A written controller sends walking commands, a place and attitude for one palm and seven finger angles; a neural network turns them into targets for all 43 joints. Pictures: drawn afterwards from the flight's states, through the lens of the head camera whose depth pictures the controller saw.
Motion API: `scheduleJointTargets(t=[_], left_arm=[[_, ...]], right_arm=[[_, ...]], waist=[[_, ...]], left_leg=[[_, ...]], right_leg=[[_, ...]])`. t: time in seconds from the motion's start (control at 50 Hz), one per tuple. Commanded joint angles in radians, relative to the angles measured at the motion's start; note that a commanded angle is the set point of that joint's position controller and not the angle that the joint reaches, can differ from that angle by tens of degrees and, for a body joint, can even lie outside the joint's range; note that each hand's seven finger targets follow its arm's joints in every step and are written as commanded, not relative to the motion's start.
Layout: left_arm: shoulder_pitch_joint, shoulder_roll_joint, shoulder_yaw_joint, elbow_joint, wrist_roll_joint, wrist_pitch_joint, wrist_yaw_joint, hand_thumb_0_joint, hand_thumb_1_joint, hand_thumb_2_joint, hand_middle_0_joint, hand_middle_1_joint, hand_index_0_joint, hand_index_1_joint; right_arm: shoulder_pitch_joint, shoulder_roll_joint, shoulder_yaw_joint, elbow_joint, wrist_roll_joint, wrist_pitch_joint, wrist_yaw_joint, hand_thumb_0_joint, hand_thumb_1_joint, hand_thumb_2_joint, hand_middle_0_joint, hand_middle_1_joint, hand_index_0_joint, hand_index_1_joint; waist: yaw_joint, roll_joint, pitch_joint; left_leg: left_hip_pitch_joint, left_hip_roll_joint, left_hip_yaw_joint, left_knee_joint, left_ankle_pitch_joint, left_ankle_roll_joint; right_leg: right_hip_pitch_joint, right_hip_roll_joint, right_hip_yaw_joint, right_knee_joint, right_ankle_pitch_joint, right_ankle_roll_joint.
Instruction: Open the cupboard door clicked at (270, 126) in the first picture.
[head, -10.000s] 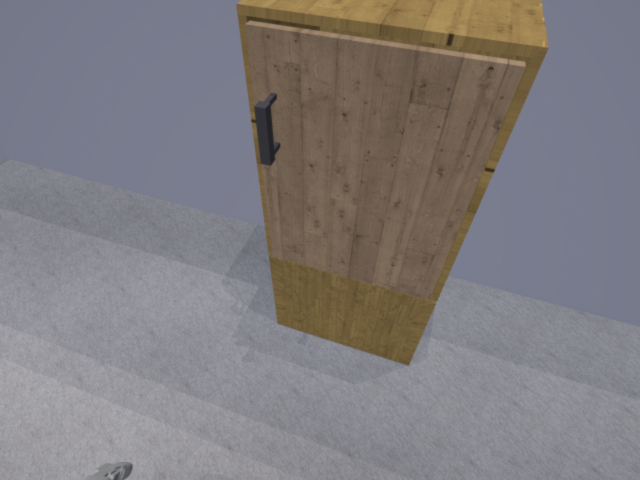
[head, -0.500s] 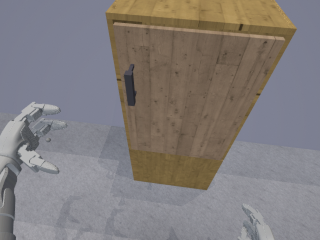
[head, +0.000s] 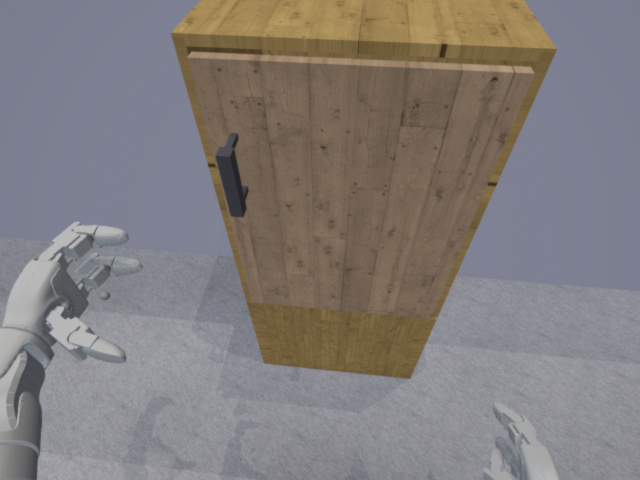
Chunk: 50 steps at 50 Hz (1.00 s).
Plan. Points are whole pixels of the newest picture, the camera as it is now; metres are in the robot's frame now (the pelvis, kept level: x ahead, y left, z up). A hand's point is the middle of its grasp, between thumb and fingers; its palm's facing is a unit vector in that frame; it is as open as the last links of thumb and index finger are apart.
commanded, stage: move the hooked fingers beside the handle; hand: left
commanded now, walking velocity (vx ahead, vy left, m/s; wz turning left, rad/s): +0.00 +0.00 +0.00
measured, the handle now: (235, 175) +0.53 +0.17 +0.09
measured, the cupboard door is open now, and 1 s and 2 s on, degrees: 0 0 0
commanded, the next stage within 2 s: none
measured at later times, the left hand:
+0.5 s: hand (130, 261) +0.34 +0.26 +0.10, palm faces -0.03 -1.00 -0.02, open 14.0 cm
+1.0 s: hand (154, 228) +0.40 +0.25 +0.09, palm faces -0.05 -1.00 +0.01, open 14.0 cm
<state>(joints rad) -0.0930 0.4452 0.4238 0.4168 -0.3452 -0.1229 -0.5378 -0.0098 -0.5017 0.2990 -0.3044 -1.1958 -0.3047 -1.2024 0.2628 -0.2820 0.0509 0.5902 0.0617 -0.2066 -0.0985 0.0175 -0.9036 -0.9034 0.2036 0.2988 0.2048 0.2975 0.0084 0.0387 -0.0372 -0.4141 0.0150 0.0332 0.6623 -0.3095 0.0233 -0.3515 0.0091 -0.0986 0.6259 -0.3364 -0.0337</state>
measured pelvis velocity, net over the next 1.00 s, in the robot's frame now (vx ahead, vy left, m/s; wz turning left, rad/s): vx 0.00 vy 0.02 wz -0.02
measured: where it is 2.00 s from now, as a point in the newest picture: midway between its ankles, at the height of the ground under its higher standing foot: outside the picture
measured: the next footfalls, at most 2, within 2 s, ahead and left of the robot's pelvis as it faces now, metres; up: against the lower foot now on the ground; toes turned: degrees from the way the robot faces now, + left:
none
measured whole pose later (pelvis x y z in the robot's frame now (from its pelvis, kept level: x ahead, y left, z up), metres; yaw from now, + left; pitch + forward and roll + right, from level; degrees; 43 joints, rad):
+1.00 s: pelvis +0.00 +0.02 -0.01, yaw -1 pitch +8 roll -2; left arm -0.53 0.46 0.37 0.83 -0.25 -0.23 -0.45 -0.01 -0.50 0.30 -0.30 -1.20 -0.30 -1.20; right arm 0.32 -0.28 0.05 0.63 0.05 -0.11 -0.08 0.01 -0.90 -0.90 0.20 0.30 0.21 0.30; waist -0.05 0.01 -0.05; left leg -0.53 0.00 0.06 0.71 -0.32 0.05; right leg -0.47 -0.01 -0.07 0.67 -0.34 -0.01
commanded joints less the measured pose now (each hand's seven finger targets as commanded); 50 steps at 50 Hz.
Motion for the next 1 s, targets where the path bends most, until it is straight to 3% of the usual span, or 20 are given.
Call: scheduleJointTargets(t=[0.0,0.06,0.16,0.24,0.32,0.4,0.46,0.54,0.56,0.58,0.62,0.7,0.72,0.76,0.78,0.82,0.9,0.94,0.96,0.98], left_arm=[[-0.247,0.301,0.123,-0.235,-0.036,-0.089,0.017,0.000,-0.500,0.300,-0.300,-1.200,-0.300,-1.200],[-0.287,0.280,0.100,-0.218,-0.032,-0.099,0.022,0.000,-0.500,0.300,-0.300,-1.200,-0.300,-1.200],[-0.329,0.313,0.117,-0.105,-0.022,-0.090,0.013,0.000,-0.500,0.300,-0.300,-1.200,-0.300,-1.200],[-0.416,0.313,0.087,-0.089,-0.015,-0.101,-0.003,0.000,-0.500,0.300,-0.300,-1.200,-0.300,-1.200],[-0.482,0.304,0.066,-0.038,-0.013,-0.118,-0.001,0.000,-0.500,0.300,-0.300,-1.200,-0.300,-1.200],[-0.476,0.354,0.113,0.013,-0.005,-0.123,0.010,0.000,-0.500,0.300,-0.300,-1.200,-0.300,-1.200],[-0.474,0.357,0.118,0.032,0.008,-0.129,0.019,0.000,-0.500,0.300,-0.300,-1.200,-0.300,-1.200],[-0.512,0.342,0.097,0.040,0.014,-0.135,0.027,0.000,-0.500,0.300,-0.300,-1.200,-0.300,-1.200],[-0.555,0.312,0.061,0.036,0.018,-0.140,0.028,0.000,-0.500,0.300,-0.300,-1.200,-0.300,-1.200],[-0.572,0.310,0.059,0.035,0.014,-0.143,0.031,0.000,-0.500,0.300,-0.300,-1.200,-0.300,-1.200],[-0.584,0.314,0.064,0.042,0.020,-0.149,0.038,0.000,-0.500,0.300,-0.300,-1.200,-0.300,-1.200],[-0.623,0.332,0.075,0.083,0.030,-0.153,0.051,0.000,-0.500,0.300,-0.300,-1.200,-0.300,-1.200],[-0.621,0.344,0.083,0.102,0.037,-0.154,0.054,0.000,-0.500,0.300,-0.300,-1.200,-0.300,-1.200],[-0.689,0.295,0.026,0.102,0.050,-0.160,0.061,0.000,-0.500,0.300,-0.300,-1.200,-0.300,-1.200],[-0.715,0.273,-0.001,0.103,0.051,-0.162,0.062,0.000,-0.500,0.300,-0.300,-1.200,-0.300,-1.200],[-0.765,0.269,-0.012,0.127,0.060,-0.166,0.072,0.000,-0.500,0.300,-0.300,-1.200,-0.300,-1.200],[-0.806,0.299,0.011,0.191,0.068,-0.171,0.091,0.000,-0.500,0.300,-0.300,-1.200,-0.300,-1.200],[-0.834,0.306,0.014,0.222,0.081,-0.176,0.102,0.000,-0.500,0.300,-0.300,-1.200,-0.300,-1.200],[-0.834,0.277,-0.008,0.241,0.083,-0.176,0.105,0.000,-0.500,0.300,-0.300,-1.200,-0.300,-1.200],[-0.864,0.305,0.007,0.226,0.087,-0.185,0.108,0.000,-0.500,0.300,-0.300,-1.200,-0.300,-1.200]], right_arm=[[-0.055,-0.134,-0.056,-0.146,0.001,-0.062,-0.012,0.000,-0.900,-0.900,0.200,0.300,0.200,0.300],[-0.054,-0.132,-0.055,-0.136,0.004,-0.062,-0.016,0.000,-0.900,-0.900,0.200,0.300,0.200,0.300],[-0.038,-0.141,-0.056,-0.114,0.006,-0.049,-0.023,0.000,-0.900,-0.900,0.200,0.300,0.200,0.300],[-0.037,-0.139,-0.054,-0.112,0.009,-0.043,-0.022,0.000,-0.900,-0.900,0.200,0.300,0.200,0.300],[-0.025,-0.142,-0.056,-0.103,0.009,-0.037,-0.023,0.000,-0.900,-0.900,0.200,0.300,0.200,0.300],[-0.008,-0.148,-0.059,-0.105,0.005,-0.027,-0.017,0.000,-0.900,-0.900,0.200,0.300,0.200,0.300],[-0.003,-0.147,-0.062,-0.107,0.006,-0.019,-0.013,0.000,-0.900,-0.900,0.200,0.300,0.200,0.300],[0.013,-0.150,-0.066,-0.107,0.005,-0.007,-0.009,0.000,-0.900,-0.900,0.200,0.300,0.200,0.300],[0.011,-0.147,-0.064,-0.106,0.007,-0.005,-0.010,0.000,-0.900,-0.900,0.200,0.300,0.200,0.300],[0.020,-0.148,-0.066,-0.106,0.004,-0.003,-0.009,0.000,-0.900,-0.900,0.200,0.300,0.200,0.300],[0.028,-0.151,-0.068,-0.102,0.004,0.001,-0.008,0.000,-0.900,-0.900,0.200,0.300,0.200,0.300],[0.047,-0.157,-0.070,-0.092,0.000,0.015,-0.007,0.000,-0.900,-0.900,0.200,0.300,0.200,0.300],[0.046,-0.157,-0.070,-0.090,0.001,0.018,-0.007,0.000,-0.900,-0.900,0.200,0.300,0.200,0.300],[0.049,-0.152,-0.068,-0.086,0.002,0.023,-0.007,0.000,-0.900,-0.900,0.200,0.300,0.200,0.300],[0.053,-0.154,-0.067,-0.085,0.000,0.026,-0.005,0.000,-0.900,-0.900,0.200,0.300,0.200,0.300],[0.063,-0.157,-0.068,-0.075,-0.001,0.031,-0.005,0.000,-0.900,-0.900,0.200,0.300,0.200,0.300],[0.085,-0.166,-0.069,-0.064,-0.007,0.047,-0.001,0.000,-0.900,-0.900,0.200,0.300,0.200,0.300],[0.091,-0.167,-0.067,-0.060,-0.010,0.054,0.002,0.000,-0.900,-0.900,0.200,0.300,0.200,0.300],[0.090,-0.163,-0.068,-0.062,-0.009,0.057,0.005,0.000,-0.900,-0.900,0.200,0.300,0.200,0.300],[0.098,-0.168,-0.069,-0.062,-0.011,0.061,0.007,0.000,-0.900,-0.900,0.200,0.300,0.200,0.300]], waist=[[0.002,0.017,-0.233],[-0.013,0.031,-0.219],[-0.023,-0.014,-0.193],[-0.029,0.045,-0.220],[-0.039,0.008,-0.218],[-0.019,-0.013,-0.272],[-0.014,0.027,-0.265],[-0.025,0.031,-0.264],[-0.039,0.047,-0.250],[-0.038,0.009,-0.262],[-0.038,0.033,-0.280],[-0.043,0.006,-0.292],[-0.038,0.036,-0.286],[-0.056,0.065,-0.271],[-0.064,0.049,-0.270],[-0.072,0.068,-0.276],[-0.074,0.015,-0.306],[-0.069,0.037,-0.311],[-0.073,0.042,-0.307],[-0.067,0.056,-0.328]], left_leg=[[0.141,-0.020,-0.045,-0.068,0.208,0.017],[0.142,-0.020,-0.040,-0.066,0.196,0.016],[0.096,-0.022,-0.033,-0.053,0.176,0.018],[0.102,-0.024,-0.030,-0.045,0.183,0.017],[0.094,-0.021,-0.035,-0.044,0.160,0.019],[0.083,-0.022,-0.036,-0.042,0.191,0.020],[0.085,-0.021,-0.034,-0.048,0.189,0.018],[0.096,-0.018,-0.036,-0.050,0.190,0.019],[0.103,-0.017,-0.036,-0.053,0.177,0.019],[0.102,-0.015,-0.038,-0.047,0.187,0.021],[0.115,-0.015,-0.044,-0.054,0.193,0.018],[0.113,-0.011,-0.049,-0.052,0.208,0.018],[0.112,-0.012,-0.050,-0.053,0.202,0.016],[0.134,-0.008,-0.061,-0.058,0.185,0.012],[0.140,-0.005,-0.062,-0.054,0.192,0.014],[0.161,-0.002,-0.074,-0.056,0.183,0.009],[0.155,0.003,-0.088,-0.050,0.206,0.005],[0.152,0.003,-0.095,-0.051,0.210,-0.001],[0.155,0.004,-0.093,-0.049,0.205,-0.001],[0.170,0.006,-0.097,-0.041,0.239,-0.004]], right_leg=[[0.052,-0.001,0.085,-0.087,0.263,0.017],[0.031,-0.002,0.085,-0.088,0.259,0.021],[0.028,-0.012,0.110,-0.093,0.259,0.032],[0.030,-0.017,0.117,-0.086,0.269,0.029],[0.007,-0.013,0.117,-0.086,0.237,0.029],[0.044,-0.013,0.114,-0.062,0.282,0.026],[0.027,-0.010,0.103,-0.060,0.273,0.023],[0.000,-0.002,0.092,-0.057,0.265,0.018],[-0.023,-0.001,0.090,-0.061,0.246,0.019],[-0.010,0.000,0.091,-0.057,0.257,0.017],[-0.019,0.003,0.083,-0.053,0.254,0.015],[-0.022,0.005,0.078,-0.045,0.264,0.015],[-0.031,0.005,0.079,-0.044,0.251,0.012],[-0.079,0.007,0.067,-0.047,0.211,0.009],[-0.084,0.008,0.067,-0.045,0.211,0.007],[-0.117,0.011,0.061,-0.044,0.190,0.006],[-0.114,0.013,0.056,-0.032,0.200,0.005],[-0.124,0.011,0.053,-0.022,0.193,0.003],[-0.137,0.011,0.053,-0.022,0.186,0.005],[-0.129,0.011,0.051,-0.014,0.203,-0.001]])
